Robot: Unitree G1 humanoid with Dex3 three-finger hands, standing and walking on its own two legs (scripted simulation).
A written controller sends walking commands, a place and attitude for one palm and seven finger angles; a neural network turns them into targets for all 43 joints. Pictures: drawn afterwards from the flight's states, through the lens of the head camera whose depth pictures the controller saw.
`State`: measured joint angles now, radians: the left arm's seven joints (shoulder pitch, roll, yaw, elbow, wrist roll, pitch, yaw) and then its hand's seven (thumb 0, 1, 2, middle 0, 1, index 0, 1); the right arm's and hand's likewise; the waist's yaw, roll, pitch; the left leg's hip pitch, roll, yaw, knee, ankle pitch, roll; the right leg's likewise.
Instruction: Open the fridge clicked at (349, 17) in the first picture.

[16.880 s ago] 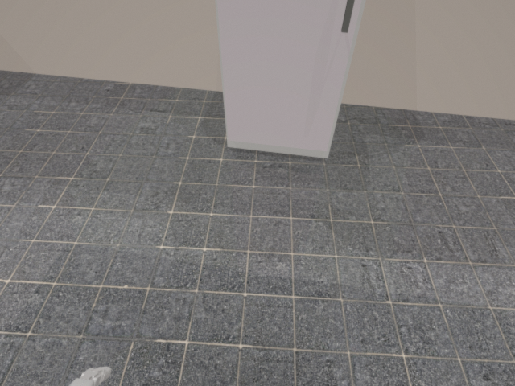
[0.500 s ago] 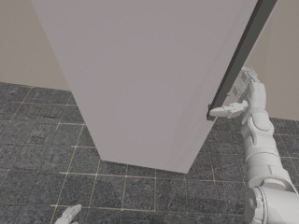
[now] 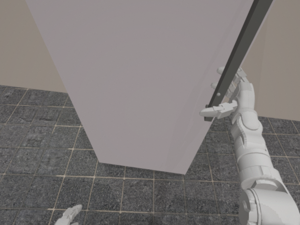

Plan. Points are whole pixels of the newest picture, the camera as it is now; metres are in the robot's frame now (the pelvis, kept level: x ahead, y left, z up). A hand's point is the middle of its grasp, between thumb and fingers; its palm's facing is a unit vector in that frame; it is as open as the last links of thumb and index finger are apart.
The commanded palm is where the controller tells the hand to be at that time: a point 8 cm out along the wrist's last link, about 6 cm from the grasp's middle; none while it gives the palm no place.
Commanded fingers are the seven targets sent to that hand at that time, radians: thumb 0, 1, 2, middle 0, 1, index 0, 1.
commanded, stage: slide the fingers in behind the handle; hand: right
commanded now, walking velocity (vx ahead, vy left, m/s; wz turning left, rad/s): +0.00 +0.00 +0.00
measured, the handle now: (232, 56) +0.48 -0.15 +0.22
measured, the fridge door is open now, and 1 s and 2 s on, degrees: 0 0 1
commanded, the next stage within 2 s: grip the handle and tug to test in 0.56 s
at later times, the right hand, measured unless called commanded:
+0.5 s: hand (213, 93) +0.44 -0.12 +0.13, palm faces +0.05 +1.00 +0.00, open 14.0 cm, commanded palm +0.40 -0.17 +0.13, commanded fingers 0.00 0.50 -0.30 0.30 1.20 0.30 1.20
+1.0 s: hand (213, 93) +0.44 -0.12 +0.13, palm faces +0.05 +1.00 +0.00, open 11.2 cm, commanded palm +0.41 -0.17 +0.13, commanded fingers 0.00 -0.34 -0.66 0.39 1.32 0.39 1.32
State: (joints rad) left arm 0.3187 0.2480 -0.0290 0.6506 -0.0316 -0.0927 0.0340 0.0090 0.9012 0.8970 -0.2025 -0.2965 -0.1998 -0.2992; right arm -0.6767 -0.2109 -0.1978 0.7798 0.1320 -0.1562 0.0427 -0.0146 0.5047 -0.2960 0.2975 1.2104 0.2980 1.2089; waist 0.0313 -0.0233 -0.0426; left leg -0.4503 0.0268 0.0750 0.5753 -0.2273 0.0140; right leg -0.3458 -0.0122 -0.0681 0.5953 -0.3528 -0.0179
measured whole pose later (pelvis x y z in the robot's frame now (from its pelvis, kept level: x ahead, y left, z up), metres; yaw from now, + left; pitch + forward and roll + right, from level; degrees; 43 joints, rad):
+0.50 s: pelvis -0.01 +0.01 +0.00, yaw +0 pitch +5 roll +0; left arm 0.32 0.25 -0.03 0.66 -0.03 -0.09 0.04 0.01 0.90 0.90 -0.20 -0.30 -0.20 -0.30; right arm -0.69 -0.21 -0.21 0.81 0.12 -0.17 0.02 -0.01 0.50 -0.30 0.29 1.20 0.30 1.20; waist 0.04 -0.02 -0.03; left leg -0.44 0.02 0.07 0.56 -0.21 0.02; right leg -0.33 -0.02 -0.07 0.57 -0.33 -0.01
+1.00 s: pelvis +0.00 +0.00 +0.00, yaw +0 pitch +6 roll +0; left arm 0.32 0.25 -0.03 0.66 -0.03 -0.09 0.04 0.01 0.90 0.90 -0.20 -0.30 -0.20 -0.30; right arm -0.70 -0.20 -0.20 0.82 0.13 -0.18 0.03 -0.01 0.09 -0.47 0.34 1.26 0.34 1.25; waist 0.04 -0.03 -0.03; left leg -0.44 0.02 0.07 0.56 -0.21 0.02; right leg -0.33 -0.02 -0.07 0.57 -0.34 -0.01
